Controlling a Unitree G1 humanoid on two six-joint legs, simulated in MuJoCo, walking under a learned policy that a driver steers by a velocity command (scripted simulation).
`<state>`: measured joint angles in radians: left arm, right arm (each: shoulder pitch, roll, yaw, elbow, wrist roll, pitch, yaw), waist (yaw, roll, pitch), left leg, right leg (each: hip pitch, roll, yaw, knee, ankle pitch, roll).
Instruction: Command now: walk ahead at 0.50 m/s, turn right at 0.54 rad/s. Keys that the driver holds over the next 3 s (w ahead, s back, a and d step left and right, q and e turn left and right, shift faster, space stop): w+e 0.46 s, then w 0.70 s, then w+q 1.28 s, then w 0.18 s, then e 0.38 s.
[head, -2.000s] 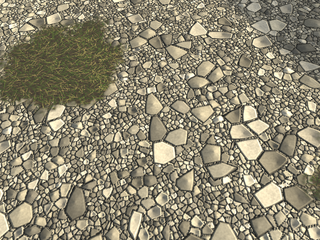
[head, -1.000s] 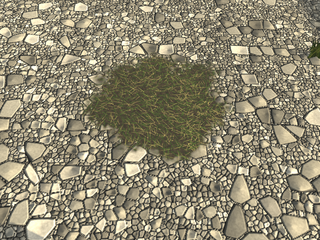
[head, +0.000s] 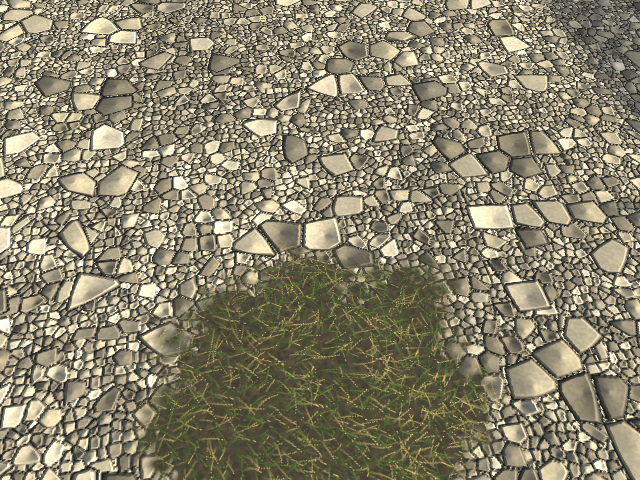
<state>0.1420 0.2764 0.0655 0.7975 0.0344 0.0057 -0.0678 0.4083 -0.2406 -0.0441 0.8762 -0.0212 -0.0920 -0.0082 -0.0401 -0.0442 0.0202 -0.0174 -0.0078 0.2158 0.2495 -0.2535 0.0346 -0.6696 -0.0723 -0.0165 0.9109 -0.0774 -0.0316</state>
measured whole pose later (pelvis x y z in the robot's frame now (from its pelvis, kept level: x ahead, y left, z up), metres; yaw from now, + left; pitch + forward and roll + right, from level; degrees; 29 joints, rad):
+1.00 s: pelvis +0.55 -0.10 +0.00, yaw -23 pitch +0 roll +1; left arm 0.21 0.27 0.03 0.82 0.04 -0.03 -0.03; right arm 0.39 -0.23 -0.04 0.89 -0.01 -0.08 0.02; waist -0.02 -0.05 0.03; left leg -0.10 -0.07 0.06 0.27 -0.18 0.08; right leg -0.59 -0.06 0.03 0.98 -0.20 -0.03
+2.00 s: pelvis +1.04 -0.25 -0.01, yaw +2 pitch +0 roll +0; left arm 0.18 0.25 0.04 0.81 0.04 -0.05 -0.01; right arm 0.28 -0.27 -0.08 0.88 0.00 -0.03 0.01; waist 0.00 -0.02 0.07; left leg -0.21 -0.14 0.01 0.39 -0.18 0.14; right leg -0.53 -0.12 0.03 1.13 -0.31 0.03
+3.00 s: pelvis +1.48 -0.19 -0.01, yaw +15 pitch +0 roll -1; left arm 0.28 0.26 0.06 0.87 0.02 0.02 0.00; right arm 0.15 -0.21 -0.01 0.79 -0.02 -0.04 -0.03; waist 0.04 -0.03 0.08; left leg -0.31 0.02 0.12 0.44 -0.13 0.06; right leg -0.47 -0.01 -0.01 1.10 -0.44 0.01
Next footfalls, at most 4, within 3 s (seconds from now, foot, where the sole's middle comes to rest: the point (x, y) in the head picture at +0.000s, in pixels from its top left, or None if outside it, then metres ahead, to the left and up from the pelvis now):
0.18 right None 0.25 -0.11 -0.78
0.72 left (332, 430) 0.59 -0.04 -0.78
1.26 right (450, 353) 0.77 -0.33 -0.78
1.80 left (388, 250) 1.09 -0.22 -0.78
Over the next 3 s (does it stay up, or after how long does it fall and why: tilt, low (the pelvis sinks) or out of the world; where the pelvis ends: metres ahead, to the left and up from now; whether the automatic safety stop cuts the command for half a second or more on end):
stays up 1.48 -0.19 -0.01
